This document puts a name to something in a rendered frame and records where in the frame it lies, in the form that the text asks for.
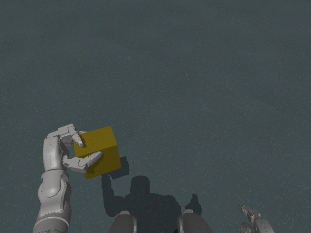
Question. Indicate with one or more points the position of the right robot hand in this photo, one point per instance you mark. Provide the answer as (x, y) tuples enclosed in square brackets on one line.
[(260, 225)]

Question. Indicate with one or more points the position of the left robot arm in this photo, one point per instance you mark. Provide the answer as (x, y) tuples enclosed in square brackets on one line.
[(55, 211)]

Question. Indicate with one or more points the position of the carton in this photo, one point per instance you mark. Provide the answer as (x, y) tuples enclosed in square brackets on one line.
[(99, 140)]

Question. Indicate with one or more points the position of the left robot hand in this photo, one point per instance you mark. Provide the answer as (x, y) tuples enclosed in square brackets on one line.
[(56, 154)]

